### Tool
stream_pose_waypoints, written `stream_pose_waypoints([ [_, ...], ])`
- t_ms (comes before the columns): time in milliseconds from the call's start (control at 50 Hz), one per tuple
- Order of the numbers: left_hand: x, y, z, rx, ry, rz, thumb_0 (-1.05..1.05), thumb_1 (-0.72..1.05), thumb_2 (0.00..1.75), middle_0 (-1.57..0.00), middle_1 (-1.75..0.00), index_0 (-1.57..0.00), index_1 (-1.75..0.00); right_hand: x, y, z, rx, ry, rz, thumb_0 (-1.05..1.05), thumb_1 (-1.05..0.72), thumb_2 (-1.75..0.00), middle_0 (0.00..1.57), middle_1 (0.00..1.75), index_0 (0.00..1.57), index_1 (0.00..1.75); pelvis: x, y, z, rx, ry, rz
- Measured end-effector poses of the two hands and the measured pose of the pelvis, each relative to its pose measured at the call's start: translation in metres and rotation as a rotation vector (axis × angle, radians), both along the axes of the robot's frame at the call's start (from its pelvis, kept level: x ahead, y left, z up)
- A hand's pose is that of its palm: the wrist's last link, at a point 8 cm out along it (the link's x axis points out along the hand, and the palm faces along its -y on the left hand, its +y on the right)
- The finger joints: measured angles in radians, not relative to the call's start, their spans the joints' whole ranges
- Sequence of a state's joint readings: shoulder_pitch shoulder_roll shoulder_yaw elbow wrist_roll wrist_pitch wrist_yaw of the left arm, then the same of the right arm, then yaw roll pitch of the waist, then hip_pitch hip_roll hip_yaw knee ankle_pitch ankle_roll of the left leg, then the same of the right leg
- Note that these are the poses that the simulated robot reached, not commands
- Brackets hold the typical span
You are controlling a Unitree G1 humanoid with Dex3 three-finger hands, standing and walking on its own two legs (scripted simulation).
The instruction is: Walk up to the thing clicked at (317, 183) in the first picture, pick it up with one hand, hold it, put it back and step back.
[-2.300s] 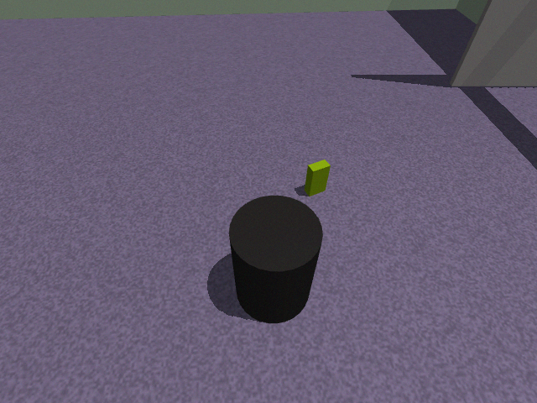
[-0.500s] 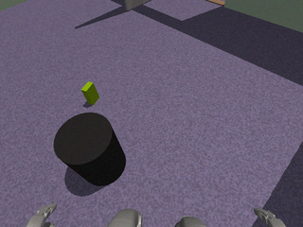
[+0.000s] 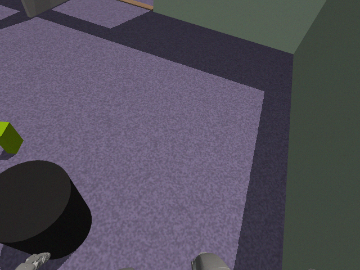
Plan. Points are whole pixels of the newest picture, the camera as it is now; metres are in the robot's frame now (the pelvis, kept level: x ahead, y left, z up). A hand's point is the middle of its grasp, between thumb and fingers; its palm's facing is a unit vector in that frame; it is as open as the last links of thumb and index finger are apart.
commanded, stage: walk up
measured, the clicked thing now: (8, 138) +0.82 +0.93 -0.68
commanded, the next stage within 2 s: stand in 1.70 s
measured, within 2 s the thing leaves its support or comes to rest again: neither
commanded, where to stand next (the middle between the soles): +0.08 -0.05 m, yaw -31 degrees
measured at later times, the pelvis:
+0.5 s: pelvis +0.02 -0.05 -0.01, yaw -17 degrees
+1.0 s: pelvis +0.02 -0.05 -0.03, yaw -27 degrees
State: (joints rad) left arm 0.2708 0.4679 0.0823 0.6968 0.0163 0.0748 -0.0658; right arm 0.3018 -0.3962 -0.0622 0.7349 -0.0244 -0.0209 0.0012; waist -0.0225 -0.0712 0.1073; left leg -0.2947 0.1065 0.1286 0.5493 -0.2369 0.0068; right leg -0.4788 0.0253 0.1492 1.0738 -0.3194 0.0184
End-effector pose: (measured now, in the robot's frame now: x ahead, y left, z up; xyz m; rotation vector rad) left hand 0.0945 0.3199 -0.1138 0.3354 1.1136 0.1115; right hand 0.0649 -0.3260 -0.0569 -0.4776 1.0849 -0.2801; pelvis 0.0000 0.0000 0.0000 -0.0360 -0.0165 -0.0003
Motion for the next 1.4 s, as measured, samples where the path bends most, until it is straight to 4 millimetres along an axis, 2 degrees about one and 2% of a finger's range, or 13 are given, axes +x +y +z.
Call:
stream_pose_waypoints([
  [120, 0.007, -0.022, 0.0, 0.025, 0.06, -0.089, 0.01, 0.91, 0.9, -0.21, -0.3, -0.2, -0.3, -0.042, -0.021, -0.012, 0.03, -0.01, -0.077, 0.0, -0.9, -0.9, 0.2, 0.3, 0.21, 0.3, -0.003, -0.01, -0.005, 0.02, -0.001, -0.093],
  [260, 0.032, -0.058, 0.016, 0.101, -0.025, -0.166, 0.01, 0.91, 0.9, -0.21, -0.3, -0.2, -0.3, -0.081, -0.049, -0.059, 0.11, 0.013, -0.209, 0.0, -0.9, -0.9, 0.2, 0.3, 0.21, 0.3, -0.005, -0.035, -0.019, 0.01, -0.031, -0.153],
  [360, 0.04, -0.068, 0.037, 0.133, -0.042, -0.175, 0.01, 0.9, 0.9, -0.21, -0.3, -0.2, -0.3, -0.081, -0.04, -0.067, 0.183, 0.014, -0.246, 0.01, -0.9, -0.9, 0.2, 0.3, 0.21, 0.3, 0.004, -0.044, -0.009, 0.041, -0.031, -0.234],
  [440, 0.05, -0.069, 0.038, 0.153, -0.037, -0.198, 0.01, 0.9, 0.9, -0.21, -0.3, -0.2, -0.3, -0.075, -0.034, -0.067, 0.194, 0.01, -0.243, 0.01, -0.9, -0.9, 0.2, 0.3, 0.21, 0.3, 0.011, -0.047, -0.007, 0.039, -0.026, -0.273],
  [520, 0.065, -0.069, 0.027, 0.147, -0.02, -0.231, 0.01, 0.9, 0.9, -0.21, -0.3, -0.2, -0.3, -0.071, -0.032, -0.066, 0.176, 0.013, -0.267, 0.01, -0.9, -0.9, 0.2, 0.3, 0.21, 0.3, 0.019, -0.044, -0.012, 0.032, -0.021, -0.302],
  [620, 0.092, -0.071, -0.002, 0.108, -0.012, -0.272, 0.01, 0.9, 0.9, -0.21, -0.3, -0.2, -0.3, -0.062, -0.028, -0.063, 0.119, -0.011, -0.297, 0.01, -0.9, -0.9, 0.2, 0.3, 0.21, 0.3, 0.028, -0.033, -0.025, 0.044, -0.02, -0.323],
  [720, 0.113, -0.089, -0.013, 0.067, -0.001, -0.341, 0.01, 0.91, 0.9, -0.21, -0.3, -0.2, -0.3, -0.063, -0.022, -0.049, 0.105, -0.052, -0.337, 0.01, -0.9, -0.9, 0.2, 0.3, 0.21, 0.3, 0.027, -0.028, -0.02, 0.026, -0.032, -0.384],
  [840, 0.129, -0.105, -0.01, 0.056, -0.007, -0.405, 0.01, 0.91, 0.9, -0.21, -0.3, -0.2, -0.3, -0.08, -0.03, -0.042, 0.092, -0.067, -0.365, 0.0, -0.9, -0.9, 0.2, 0.3, 0.21, 0.3, 0.023, -0.034, -0.017, 0.02, -0.024, -0.424],
  [980, 0.124, -0.112, -0.003, 0.134, -0.038, -0.429, 0.0, 0.91, 0.9, -0.21, -0.3, -0.2, -0.3, -0.109, -0.046, -0.071, 0.128, -0.033, -0.452, 0.0, -0.9, -0.9, 0.2, 0.3, 0.21, 0.3, 0.016, -0.049, -0.029, -0.01, -0.033, -0.455],
  [1080, 0.121, -0.112, 0.006, 0.159, -0.018, -0.443, 0.01, 0.9, 0.9, -0.21, -0.3, -0.2, -0.3, -0.117, -0.038, -0.079, 0.174, -0.028, -0.496, 0.01, -0.9, -0.9, 0.2, 0.3, 0.21, 0.3, 0.017, -0.048, -0.024, 0.025, -0.031, -0.497],
  [1180, 0.133, -0.112, 0.001, 0.147, -0.018, -0.466, 0.01, 0.9, 0.9, -0.21, -0.3, -0.2, -0.3, -0.124, -0.02, -0.086, 0.188, -0.005, -0.519, 0.01, -0.9, -0.9, 0.2, 0.3, 0.21, 0.3, 0.017, -0.036, -0.026, 0.038, -0.028, -0.51],
  [1280, 0.148, -0.121, -0.004, 0.106, -0.037, -0.477, 0.01, 0.9, 0.9, -0.21, -0.3, -0.2, -0.3, -0.137, 0.001, -0.082, 0.208, 0.022, -0.54, 0.0, -0.9, -0.9, 0.2, 0.3, 0.21, 0.3, 0.017, -0.029, -0.021, 0.032, -0.034, -0.526],
  [1400, 0.158, -0.132, -0.005, 0.06, -0.046, -0.496, 0.01, 0.91, 0.9, -0.21, -0.3, -0.2, -0.3, -0.145, 0.01, -0.073, 0.204, 0.018, -0.576, 0.01, -0.9, -0.9, 0.2, 0.3, 0.21, 0.3, 0.019, -0.026, -0.016, 0.035, -0.045, -0.543],
])
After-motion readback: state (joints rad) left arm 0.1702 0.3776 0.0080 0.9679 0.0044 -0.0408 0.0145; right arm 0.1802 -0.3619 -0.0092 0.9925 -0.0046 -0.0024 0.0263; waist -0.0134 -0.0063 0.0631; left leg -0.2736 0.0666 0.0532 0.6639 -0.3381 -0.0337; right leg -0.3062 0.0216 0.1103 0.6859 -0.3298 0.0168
